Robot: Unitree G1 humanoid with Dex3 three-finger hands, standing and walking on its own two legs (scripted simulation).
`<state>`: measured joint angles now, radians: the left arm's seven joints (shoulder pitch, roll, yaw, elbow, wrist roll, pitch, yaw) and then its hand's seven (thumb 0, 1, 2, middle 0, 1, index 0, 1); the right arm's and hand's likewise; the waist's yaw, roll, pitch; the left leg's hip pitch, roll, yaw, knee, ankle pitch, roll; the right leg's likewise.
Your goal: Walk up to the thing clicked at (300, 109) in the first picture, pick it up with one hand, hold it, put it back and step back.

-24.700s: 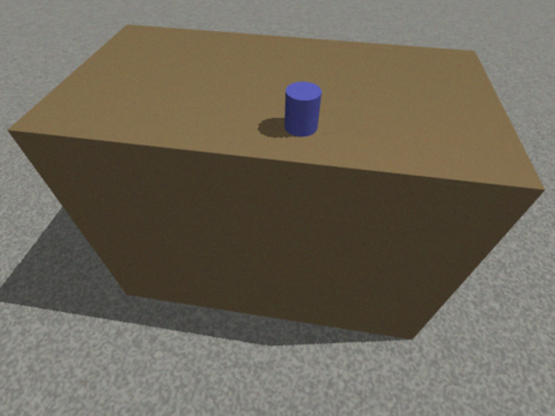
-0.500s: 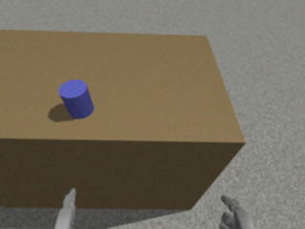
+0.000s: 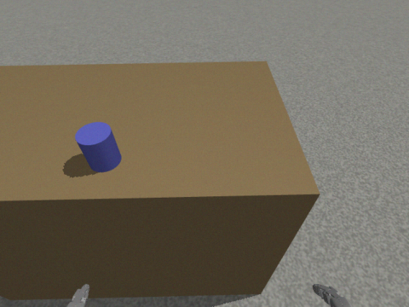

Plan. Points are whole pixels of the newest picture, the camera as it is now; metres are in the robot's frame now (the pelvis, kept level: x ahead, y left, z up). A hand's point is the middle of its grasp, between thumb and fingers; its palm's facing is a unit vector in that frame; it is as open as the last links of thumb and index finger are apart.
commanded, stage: home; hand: left
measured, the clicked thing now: (99, 147) +0.45 +0.24 +0.07
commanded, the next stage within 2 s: stand in 1.54 s
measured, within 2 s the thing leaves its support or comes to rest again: neither
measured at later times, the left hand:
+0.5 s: hand out of the picture +0.02 +0.26 -0.14, palm faces -0.03 -0.92 -0.38, open 17.6 cm
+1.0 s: hand out of the picture +0.05 +0.25 -0.14, palm faces -0.02 -0.93 -0.37, open 17.5 cm
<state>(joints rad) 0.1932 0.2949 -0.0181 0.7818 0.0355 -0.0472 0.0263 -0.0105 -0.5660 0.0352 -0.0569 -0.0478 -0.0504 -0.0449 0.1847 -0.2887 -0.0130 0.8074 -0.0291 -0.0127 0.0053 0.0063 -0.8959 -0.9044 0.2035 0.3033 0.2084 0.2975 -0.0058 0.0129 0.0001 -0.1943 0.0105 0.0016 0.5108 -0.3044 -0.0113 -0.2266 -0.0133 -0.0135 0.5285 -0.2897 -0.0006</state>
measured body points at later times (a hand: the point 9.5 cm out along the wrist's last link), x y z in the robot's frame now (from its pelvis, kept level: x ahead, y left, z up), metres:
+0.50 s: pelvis -0.02 -0.01 +0.01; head -0.03 -0.02 +0.46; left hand +0.02 +0.30 -0.11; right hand +0.03 -0.31 -0.13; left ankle -0.02 +0.13 -0.74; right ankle -0.01 -0.12 -0.74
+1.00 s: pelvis -0.02 -0.01 +0.01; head -0.02 -0.02 +0.46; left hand +0.05 +0.30 -0.11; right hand +0.05 -0.31 -0.13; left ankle -0.02 +0.13 -0.74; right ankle -0.01 -0.12 -0.74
